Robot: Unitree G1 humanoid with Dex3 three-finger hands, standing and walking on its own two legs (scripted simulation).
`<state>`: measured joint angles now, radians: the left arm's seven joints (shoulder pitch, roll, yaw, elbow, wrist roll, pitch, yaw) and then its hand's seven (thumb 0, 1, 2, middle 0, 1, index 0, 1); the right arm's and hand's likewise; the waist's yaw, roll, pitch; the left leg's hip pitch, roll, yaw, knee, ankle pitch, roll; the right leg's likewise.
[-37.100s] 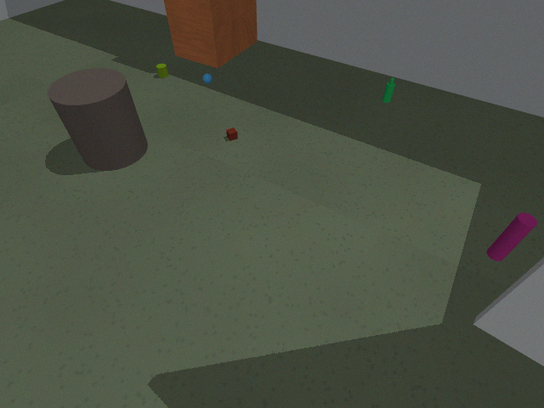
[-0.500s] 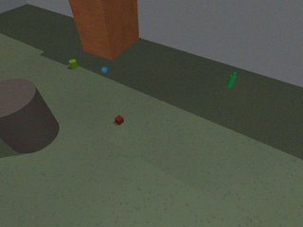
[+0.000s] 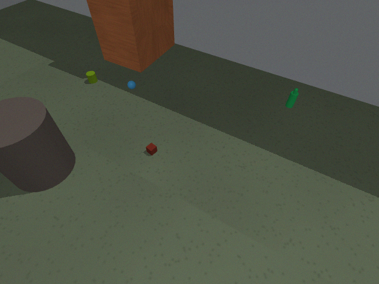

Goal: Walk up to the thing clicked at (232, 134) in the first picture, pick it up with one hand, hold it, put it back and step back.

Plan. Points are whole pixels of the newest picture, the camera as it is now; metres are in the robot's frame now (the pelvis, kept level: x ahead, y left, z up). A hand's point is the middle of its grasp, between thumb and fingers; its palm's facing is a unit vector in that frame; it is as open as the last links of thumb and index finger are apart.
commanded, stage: step back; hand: left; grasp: from above
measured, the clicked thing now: (151, 149) +1.02 +0.25 -0.74
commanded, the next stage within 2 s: stand in 0.38 s
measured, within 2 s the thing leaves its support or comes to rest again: neither
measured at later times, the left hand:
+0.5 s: hand out of the picture +0.14 +0.27 -0.14, palm faces -0.02 -0.94 -0.35, open 7.4 cm
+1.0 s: hand out of the picture +0.05 +0.26 -0.14, palm faces -0.03 -0.94 -0.35, open 7.4 cm
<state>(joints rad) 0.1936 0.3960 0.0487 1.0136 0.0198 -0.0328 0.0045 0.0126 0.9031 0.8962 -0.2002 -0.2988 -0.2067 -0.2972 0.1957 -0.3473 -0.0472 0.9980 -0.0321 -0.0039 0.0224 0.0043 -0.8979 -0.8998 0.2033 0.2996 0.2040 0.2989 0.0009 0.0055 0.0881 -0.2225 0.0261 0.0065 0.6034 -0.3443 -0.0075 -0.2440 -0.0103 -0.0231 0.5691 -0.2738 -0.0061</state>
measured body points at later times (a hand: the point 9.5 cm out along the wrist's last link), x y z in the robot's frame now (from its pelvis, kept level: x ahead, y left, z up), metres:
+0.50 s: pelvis +0.02 +0.02 +0.01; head +0.04 +0.03 +0.46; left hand +0.14 +0.32 -0.11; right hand +0.13 -0.28 -0.11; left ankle +0.00 +0.13 -0.73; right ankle +0.01 -0.12 -0.73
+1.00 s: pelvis -0.01 +0.01 +0.02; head +0.00 +0.00 +0.47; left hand +0.05 +0.31 -0.11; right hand +0.07 -0.29 -0.12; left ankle +0.00 +0.13 -0.73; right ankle +0.01 -0.12 -0.73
